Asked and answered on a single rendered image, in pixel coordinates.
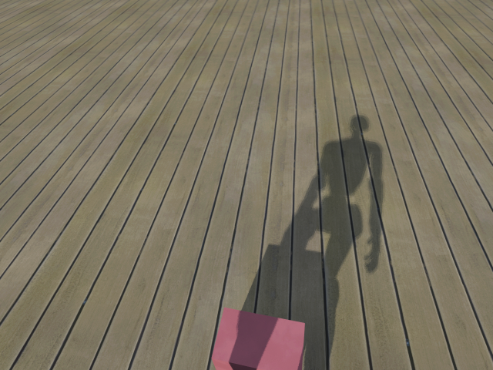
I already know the carton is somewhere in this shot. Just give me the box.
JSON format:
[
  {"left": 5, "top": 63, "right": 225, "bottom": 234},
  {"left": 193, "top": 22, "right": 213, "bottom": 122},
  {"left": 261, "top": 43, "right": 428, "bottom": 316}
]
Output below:
[{"left": 212, "top": 308, "right": 305, "bottom": 370}]

